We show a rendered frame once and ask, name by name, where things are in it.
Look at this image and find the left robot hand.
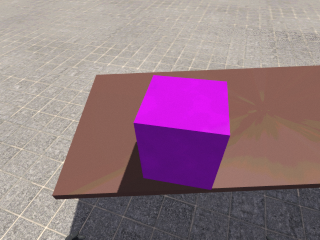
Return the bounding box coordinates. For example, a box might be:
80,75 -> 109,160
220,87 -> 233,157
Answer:
65,230 -> 86,240

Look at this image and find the table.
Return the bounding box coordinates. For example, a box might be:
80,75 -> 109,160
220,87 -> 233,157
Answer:
52,65 -> 320,200

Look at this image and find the carton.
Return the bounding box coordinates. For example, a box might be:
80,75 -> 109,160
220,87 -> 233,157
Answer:
133,75 -> 230,190

